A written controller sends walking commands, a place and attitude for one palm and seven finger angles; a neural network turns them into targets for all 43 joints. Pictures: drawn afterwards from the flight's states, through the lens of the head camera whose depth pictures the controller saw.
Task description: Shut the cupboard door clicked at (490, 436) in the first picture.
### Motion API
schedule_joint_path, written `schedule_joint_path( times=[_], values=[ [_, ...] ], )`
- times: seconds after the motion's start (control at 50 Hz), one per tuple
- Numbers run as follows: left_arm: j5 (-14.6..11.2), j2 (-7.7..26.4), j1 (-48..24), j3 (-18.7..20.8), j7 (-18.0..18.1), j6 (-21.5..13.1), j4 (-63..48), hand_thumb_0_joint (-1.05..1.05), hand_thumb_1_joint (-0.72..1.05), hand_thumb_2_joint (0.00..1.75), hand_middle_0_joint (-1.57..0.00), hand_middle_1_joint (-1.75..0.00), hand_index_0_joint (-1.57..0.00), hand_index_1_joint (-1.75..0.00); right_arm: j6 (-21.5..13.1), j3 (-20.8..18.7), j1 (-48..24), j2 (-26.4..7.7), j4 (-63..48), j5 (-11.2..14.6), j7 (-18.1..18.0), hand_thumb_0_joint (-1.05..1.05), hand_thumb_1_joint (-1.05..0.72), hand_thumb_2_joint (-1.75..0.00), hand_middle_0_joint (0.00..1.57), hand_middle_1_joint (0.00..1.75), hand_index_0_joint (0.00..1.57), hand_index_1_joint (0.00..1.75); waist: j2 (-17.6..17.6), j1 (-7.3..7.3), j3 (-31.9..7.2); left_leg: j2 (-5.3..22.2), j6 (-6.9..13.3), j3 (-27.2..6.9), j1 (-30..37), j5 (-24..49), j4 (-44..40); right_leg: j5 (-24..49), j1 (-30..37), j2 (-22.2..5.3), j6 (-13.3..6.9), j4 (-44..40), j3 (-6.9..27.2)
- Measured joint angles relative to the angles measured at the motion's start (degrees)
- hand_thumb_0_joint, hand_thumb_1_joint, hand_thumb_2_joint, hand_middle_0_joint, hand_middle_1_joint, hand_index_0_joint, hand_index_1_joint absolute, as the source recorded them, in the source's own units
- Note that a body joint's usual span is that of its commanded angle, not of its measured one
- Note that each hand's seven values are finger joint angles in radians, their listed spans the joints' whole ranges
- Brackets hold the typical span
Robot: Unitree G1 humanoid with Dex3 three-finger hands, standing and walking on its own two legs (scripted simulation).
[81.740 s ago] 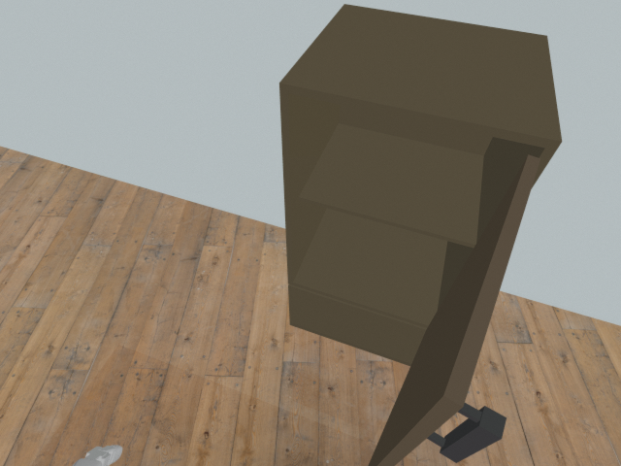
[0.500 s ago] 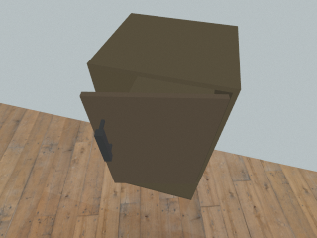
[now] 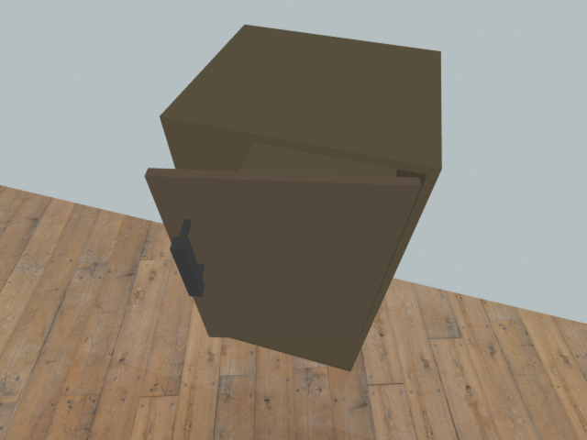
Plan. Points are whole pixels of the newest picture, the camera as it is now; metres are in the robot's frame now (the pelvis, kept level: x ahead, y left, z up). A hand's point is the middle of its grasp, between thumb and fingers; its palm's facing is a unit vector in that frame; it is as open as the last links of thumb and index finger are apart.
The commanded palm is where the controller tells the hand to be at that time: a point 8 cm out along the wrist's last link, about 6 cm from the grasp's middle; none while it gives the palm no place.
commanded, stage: look again from close up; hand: left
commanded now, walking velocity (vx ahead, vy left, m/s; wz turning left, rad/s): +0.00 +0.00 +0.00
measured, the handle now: (191, 258) +0.41 +0.21 -0.05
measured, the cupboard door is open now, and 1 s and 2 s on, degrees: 14 14 14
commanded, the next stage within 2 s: raise the hand and make a fist in 0.20 s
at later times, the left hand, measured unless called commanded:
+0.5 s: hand (169, 398) +0.18 +0.18 -0.03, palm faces +0.23 -0.97 -0.10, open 7.1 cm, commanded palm +0.09 +0.21 -0.07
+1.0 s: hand (183, 435) +0.14 +0.16 -0.07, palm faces -0.01 -1.00 -0.03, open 4.8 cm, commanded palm +0.11 +0.22 -0.06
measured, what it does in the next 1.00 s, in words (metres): lowers itself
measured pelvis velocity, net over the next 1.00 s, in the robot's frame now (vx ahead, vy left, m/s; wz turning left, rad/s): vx -0.08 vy -0.02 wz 0.04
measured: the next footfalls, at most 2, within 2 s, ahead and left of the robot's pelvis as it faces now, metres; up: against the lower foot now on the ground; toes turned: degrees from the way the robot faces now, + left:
none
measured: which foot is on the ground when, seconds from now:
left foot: down 0.00-1.00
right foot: down 0.00-1.00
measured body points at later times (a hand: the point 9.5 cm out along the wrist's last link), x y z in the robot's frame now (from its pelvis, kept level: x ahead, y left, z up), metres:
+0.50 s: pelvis -0.03 -0.01 -0.03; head -0.02 -0.03 +0.42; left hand +0.16 +0.23 -0.02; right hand +0.08 -0.26 -0.14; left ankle -0.03 +0.10 -0.74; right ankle -0.02 -0.10 -0.74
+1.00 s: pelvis -0.08 -0.02 -0.12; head +0.00 -0.02 +0.33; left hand +0.14 +0.21 -0.07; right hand +0.13 -0.22 -0.20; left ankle -0.03 +0.10 -0.74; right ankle -0.02 -0.10 -0.74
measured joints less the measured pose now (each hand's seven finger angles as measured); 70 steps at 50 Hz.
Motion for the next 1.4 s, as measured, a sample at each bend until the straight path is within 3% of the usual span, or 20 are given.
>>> schedule_joint_path(
  times=[0.32,0.34,0.36,0.4,0.46,0.52,0.58,0.62,0.68,0.74,0.84,0.9,0.96,1.04,1.14,1.24,1.4],
  values=[
    [0.1,-0.2,0.0,0.0,0.4,-0.7,0.3,0.01,0.92,0.9,-0.2,-0.3,-0.2,-0.3,0.1,0.0,0.3,0.2,0.1,0.1,0.0,0.01,-0.91,-0.9,0.2,0.29,0.2,0.3,0.2,-0.09,-0.1,0.7,-0.6,-0.6,-1.4,0.2,1.0,0.7,-0.3,0.6,-0.3,-0.8,-0.7],
    [-1.1,-0.3,2.8,2.9,0.3,2.8,-9.1,0.02,0.92,0.9,-0.2,-0.3,-0.2,-0.3,-1.0,0.2,1.0,0.0,-2.2,0.3,-0.7,0.01,-0.91,-0.9,0.2,0.29,0.2,0.3,0.2,-0.23,0.6,0.8,-0.6,-0.6,-2.2,-0.3,2.5,0.5,-1.1,0.7,-0.3,0.5,-0.7],
    [-3.1,0.3,6.6,3.3,1.2,3.8,-20.7,0.02,0.93,0.9,-0.2,-0.3,-0.2,-0.3,-3.9,0.5,2.5,-0.4,-5.1,1.0,-1.9,0.02,-0.91,-0.9,0.2,0.3,0.2,0.3,-0.1,-0.19,0.6,0.7,-0.6,-0.4,-2.7,-1.0,3.4,-0.1,-2.7,0.5,-0.2,3.2,-0.9],
    [-6.4,1.6,12.3,2.4,3.6,0.8,-39.0,0.03,0.94,0.9,-0.21,-0.31,-0.21,-0.3,-10.4,0.1,4.9,-1.6,-9.7,1.8,-2.7,0.02,-0.91,-0.9,0.2,0.3,0.21,0.3,-0.4,-0.54,-1.3,-0.5,-0.5,0.1,-4.1,-1.5,4.6,-2.1,-6.3,-1.1,-0.2,9.1,-2.1],
    [-8.2,1.3,9.9,3.2,3.1,-7.1,-49.8,0.03,0.94,0.9,-0.22,-0.33,-0.22,-0.32,-15.7,-1.8,5.1,-4.3,-15.9,1.1,-1.0,0.02,-0.91,-0.9,0.2,0.3,0.2,0.3,1.1,-2.53,-4.9,-1.8,-0.4,-1.2,-11.2,-3.4,11.5,-5.7,-11.2,-2.8,-0.5,13.3,-4.0],
    [-11.0,-0.3,4.8,5.8,-3.3,-19.2,-51.0,0.02,0.93,0.9,-0.25,-0.36,-0.25,-0.36,-16.8,-3.3,1.4,-5.9,-21.0,0.3,1.0,0.02,-0.91,-0.9,0.2,0.3,0.2,0.3,1.5,-2.59,-8.4,-1.0,-0.5,-0.7,-21.7,-6.3,20.8,-7.4,-21.6,-2.3,-1.1,21.6,-3.8],
    [-13.5,-1.2,3.0,6.8,-13.3,-31.8,-51.1,0.01,0.93,0.9,-0.29,-0.41,-0.29,-0.4,-16.6,-4.5,-2.3,-6.3,-26.6,0.1,2.5,0.02,-0.91,-0.9,0.2,0.3,0.2,0.3,-0.6,-1.75,-11.0,-0.1,-1.2,0.2,-32.1,-8.8,30.4,-10.2,-32.5,-1.7,-1.9,31.4,-3.1],
    [-14.1,-1.2,3.2,6.9,-18.2,-34.9,-50.8,0.01,0.92,0.9,-0.32,-0.44,-0.32,-0.44,-15.4,-5.1,-4.3,-6.8,-30.6,0.6,2.6,0.02,-0.9,-0.9,0.2,0.29,0.2,0.3,-1.7,-0.91,-11.4,0.3,-1.5,0.2,-37.7,-11.1,36.7,-11.9,-38.0,-1.3,-2.5,37.3,-3.2],
    [-14.8,-0.2,5.3,6.8,-19.8,-31.7,-51.4,0.01,0.91,0.9,-0.38,-0.5,-0.38,-0.49,-13.5,-5.5,-6.2,-7.7,-36.0,1.4,1.8,0.02,-0.9,-0.9,0.2,0.29,0.2,0.3,-2.1,0.49,-11.1,0.7,-1.8,-0.5,-43.6,-13.1,43.6,-14.0,-43.5,-1.2,-2.8,43.5,-4.1],
    [-15.1,1.3,8.8,7.7,-17.0,-28.6,-54.6,0.02,0.91,0.9,-0.43,-0.55,-0.44,-0.55,-12.8,-5.0,-7.0,-7.7,-38.9,1.7,0.9,0.02,-0.9,-0.9,0.19,0.29,0.2,0.3,-1.6,1.7,-11.0,1.1,-2.1,-1.9,-47.7,-15.0,48.2,-15.1,-46.7,-0.9,-3.3,46.8,-5.6],
    [-15.7,3.7,10.9,8.0,-14.8,-30.2,-63.2,0.03,0.91,0.9,-0.52,-0.65,-0.52,-0.65,-13.5,-2.0,-6.6,-6.3,-38.6,1.4,-0.4,0.01,-0.9,-0.9,0.19,0.29,0.2,0.3,0.4,2.78,-10.6,1.4,-2.4,-4.9,-51.5,-15.8,51.9,-15.3,-48.6,-0.6,-3.9,48.1,-8.7],
    [-16.1,4.4,7.9,6.9,-16.8,-29.0,-64.8,0.02,0.91,0.9,-0.57,-0.71,-0.57,-0.71,-13.5,0.1,-5.8,-5.1,-36.9,1.6,-0.9,0.01,-0.9,-0.9,0.2,0.29,0.2,0.3,1.7,2.6,-10.5,1.5,-2.3,-5.7,-52.7,-15.7,52.4,-15.0,-49.2,-0.5,-3.7,47.7,-9.4],
    [-16.1,4.6,5.0,6.3,-18.3,-24.0,-64.1,0.02,0.91,0.9,-0.63,-0.77,-0.63,-0.77,-12.5,1.2,-4.3,-3.7,-35.7,2.0,-1.0,0.02,-0.9,-0.9,0.2,0.3,0.21,0.3,2.4,1.81,-10.6,1.6,-2.2,-5.4,-52.8,-15.4,51.6,-14.5,-49.4,-0.3,-3.4,46.9,-9.0],
    [-16.1,4.0,5.0,7.2,-16.6,-18.9,-63.9,0.02,0.9,0.9,-0.7,-0.85,-0.7,-0.85,-11.0,0.9,-1.6,-2.5,-34.8,2.1,-0.9,0.02,-0.9,-0.9,0.2,0.3,0.21,0.3,2.9,0.36,-10.9,1.8,-1.6,-3.9,-51.3,-15.1,49.5,-13.8,-48.4,-0.1,-2.8,45.0,-7.6],
    [-15.8,3.0,8.0,8.5,-13.4,-21.4,-64.8,0.02,0.9,0.9,-0.79,-0.95,-0.79,-0.95,-10.1,-0.5,1.1,-3.4,-34.1,1.5,-0.8,0.02,-0.9,-0.9,0.2,0.3,0.21,0.3,2.8,-0.46,-11.4,1.5,-0.7,-2.6,-49.8,-15.1,47.6,-13.6,-47.4,-0.3,-1.8,43.5,-6.1],
    [-15.6,3.2,9.3,7.7,-13.6,-24.7,-64.9,0.02,0.91,0.9,-0.88,-1.05,-0.88,-1.05,-9.9,-1.5,1.2,-5.7,-34.5,1.3,-0.9,0.02,-0.9,-0.9,0.2,0.3,0.21,0.3,2.6,-0.48,-11.4,1.0,0.1,-2.3,-50.2,-15.6,48.0,-14.0,-47.6,-0.8,-1.1,43.7,-5.8],
    [-15.0,3.7,9.5,6.7,-13.2,-24.7,-67.0,0.02,0.91,0.9,-1.03,-1.21,-1.03,-1.21,-9.1,-1.8,-1.5,-6.4,-37.2,1.2,-1.0,0.02,-0.9,-0.9,0.2,0.3,0.2,0.3,2.0,-0.09,-11.2,0.7,0.8,-2.4,-50.2,-16.3,48.5,-14.4,-47.2,-1.0,-0.4,43.5,-5.9]
  ],
)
